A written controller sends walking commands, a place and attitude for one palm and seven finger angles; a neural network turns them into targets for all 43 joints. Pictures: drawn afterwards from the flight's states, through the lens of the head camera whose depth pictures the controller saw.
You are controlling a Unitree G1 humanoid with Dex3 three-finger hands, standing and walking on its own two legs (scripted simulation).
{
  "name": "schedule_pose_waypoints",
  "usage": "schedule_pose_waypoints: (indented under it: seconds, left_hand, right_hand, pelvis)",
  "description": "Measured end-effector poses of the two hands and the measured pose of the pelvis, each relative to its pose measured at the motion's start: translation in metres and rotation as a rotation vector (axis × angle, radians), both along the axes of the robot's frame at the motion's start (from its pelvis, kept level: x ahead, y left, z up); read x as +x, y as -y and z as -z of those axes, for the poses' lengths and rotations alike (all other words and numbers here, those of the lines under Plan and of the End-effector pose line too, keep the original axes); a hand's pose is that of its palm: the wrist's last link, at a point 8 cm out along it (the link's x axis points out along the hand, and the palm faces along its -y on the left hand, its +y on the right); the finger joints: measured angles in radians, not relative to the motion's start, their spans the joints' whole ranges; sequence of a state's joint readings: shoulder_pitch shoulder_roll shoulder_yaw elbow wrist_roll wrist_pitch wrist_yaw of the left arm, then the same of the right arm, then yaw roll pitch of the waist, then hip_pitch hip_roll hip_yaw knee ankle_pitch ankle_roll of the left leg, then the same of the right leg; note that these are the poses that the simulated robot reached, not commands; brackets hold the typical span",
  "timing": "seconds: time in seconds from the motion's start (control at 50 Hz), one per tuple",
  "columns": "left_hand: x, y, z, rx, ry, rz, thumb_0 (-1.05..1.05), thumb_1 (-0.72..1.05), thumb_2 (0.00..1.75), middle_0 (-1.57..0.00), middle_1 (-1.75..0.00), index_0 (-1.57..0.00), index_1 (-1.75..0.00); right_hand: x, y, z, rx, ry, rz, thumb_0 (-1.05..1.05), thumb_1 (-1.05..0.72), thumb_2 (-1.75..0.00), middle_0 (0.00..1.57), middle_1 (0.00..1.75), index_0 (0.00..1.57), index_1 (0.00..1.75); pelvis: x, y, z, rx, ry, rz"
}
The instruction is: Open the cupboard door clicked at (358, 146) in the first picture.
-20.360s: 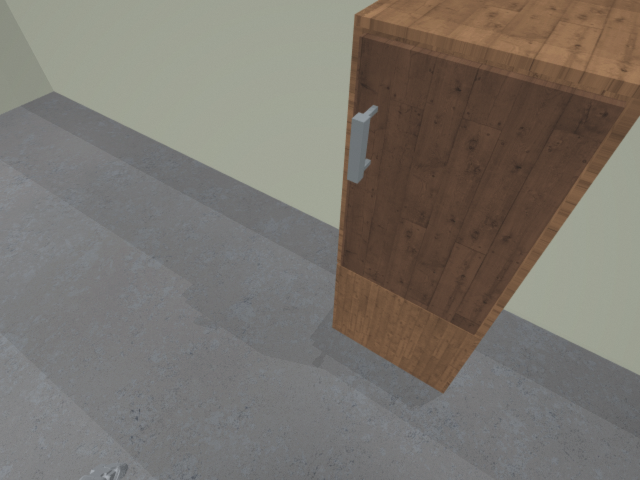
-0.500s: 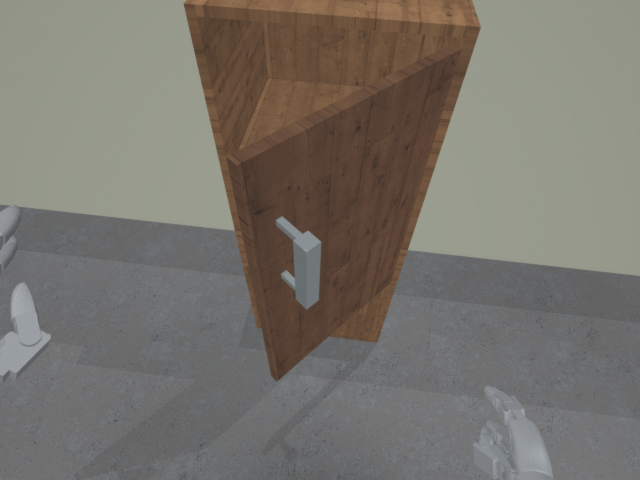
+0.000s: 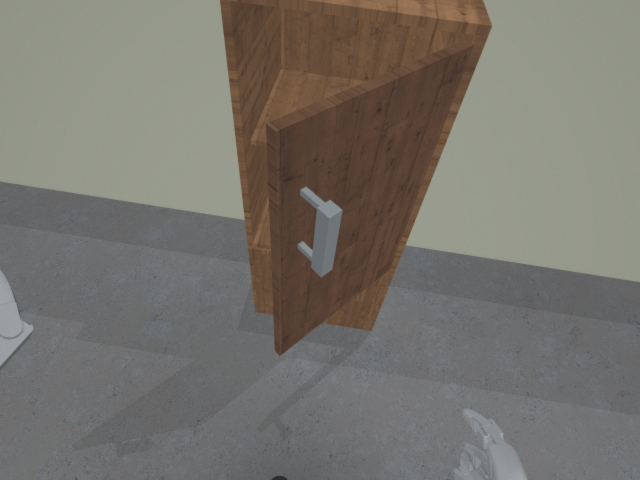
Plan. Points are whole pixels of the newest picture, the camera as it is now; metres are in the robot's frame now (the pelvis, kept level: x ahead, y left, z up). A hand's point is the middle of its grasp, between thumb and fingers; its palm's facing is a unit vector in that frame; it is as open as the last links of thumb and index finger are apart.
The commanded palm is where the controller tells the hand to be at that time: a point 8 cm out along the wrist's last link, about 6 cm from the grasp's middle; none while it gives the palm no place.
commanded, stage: step back with the hand held close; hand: left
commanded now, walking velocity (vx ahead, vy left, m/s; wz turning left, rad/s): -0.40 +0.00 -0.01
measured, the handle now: (315, 232) +0.43 +0.04 +0.06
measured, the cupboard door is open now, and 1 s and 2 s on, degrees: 50 50 50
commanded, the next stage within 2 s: stop stepping back and stand still in 0.38 s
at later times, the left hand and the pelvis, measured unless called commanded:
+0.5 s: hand out of the picture +0.12 +0.26 +0.16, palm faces +0.34 -0.82 -0.46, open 7.4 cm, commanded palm +0.06 +0.29 +0.17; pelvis -0.09 +0.00 -0.01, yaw -3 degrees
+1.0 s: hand out of the picture +0.04 +0.27 +0.16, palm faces +0.38 -0.79 -0.49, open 7.4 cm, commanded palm -0.01 +0.30 +0.17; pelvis -0.16 +0.01 +0.00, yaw -2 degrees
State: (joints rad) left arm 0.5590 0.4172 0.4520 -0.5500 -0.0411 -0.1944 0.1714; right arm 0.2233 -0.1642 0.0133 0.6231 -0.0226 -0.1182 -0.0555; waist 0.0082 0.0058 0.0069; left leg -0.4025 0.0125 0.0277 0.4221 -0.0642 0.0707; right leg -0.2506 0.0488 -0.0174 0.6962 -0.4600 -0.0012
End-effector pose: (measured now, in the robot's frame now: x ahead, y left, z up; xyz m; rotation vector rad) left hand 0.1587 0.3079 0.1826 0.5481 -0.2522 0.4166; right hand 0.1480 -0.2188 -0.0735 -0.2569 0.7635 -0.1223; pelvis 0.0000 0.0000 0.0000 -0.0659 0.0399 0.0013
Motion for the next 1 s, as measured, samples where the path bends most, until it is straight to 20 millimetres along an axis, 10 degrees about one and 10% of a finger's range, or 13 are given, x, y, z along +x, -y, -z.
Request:
schedule_pose_waypoints:
  seconds: [0.22, 0.48, 0.72, 0.86, 1.0]
  left_hand:
    - [-0.024, 0.038, 0.010, 0.000, -0.043, 0.174, 0.02, 0.89, 0.90, -0.21, -0.30, -0.21, -0.30]
    - [-0.071, 0.009, 0.008, 0.017, 0.005, 0.118, 0.01, 0.89, 0.90, -0.21, -0.30, -0.21, -0.30]
    - [-0.104, -0.018, 0.012, -0.020, 0.014, 0.070, 0.02, 0.89, 0.90, -0.21, -0.30, -0.21, -0.30]
    - [-0.134, -0.006, -0.003, -0.001, -0.033, 0.094, 0.02, 0.89, 0.90, -0.21, -0.30, -0.21, -0.30]
    - [-0.161, 0.001, 0.005, 0.005, -0.084, 0.040, 0.01, 0.89, 0.90, -0.21, -0.30, -0.21, -0.30]
  right_hand:
    - [-0.014, 0.019, 0.000, 0.006, 0.078, 0.024, 0.01, -0.90, -0.90, 0.21, 0.30, 0.20, 0.31]
    - [-0.074, 0.027, -0.004, -0.049, 0.068, 0.043, 0.01, -0.90, -0.90, 0.21, 0.30, 0.20, 0.30]
    - [-0.123, -0.012, -0.006, -0.048, 0.036, 0.032, 0.02, -0.90, -0.90, 0.21, 0.30, 0.20, 0.30]
    - [-0.146, -0.033, -0.016, 0.038, 0.091, 0.009, 0.01, -0.90, -0.90, 0.21, 0.30, 0.20, 0.31]
    - [-0.160, -0.012, 0.001, 0.034, 0.061, 0.000, 0.01, -0.90, -0.90, 0.21, 0.30, 0.20, 0.31]
  pelvis:
    - [-0.048, 0.011, 0.011, 0.006, 0.020, 0.038]
    - [-0.091, 0.003, 0.014, 0.009, 0.027, 0.040]
    - [-0.120, -0.021, 0.005, 0.039, 0.048, 0.018]
    - [-0.139, -0.019, -0.008, 0.032, 0.055, 0.031]
    - [-0.161, -0.009, 0.000, 0.050, 0.055, 0.030]
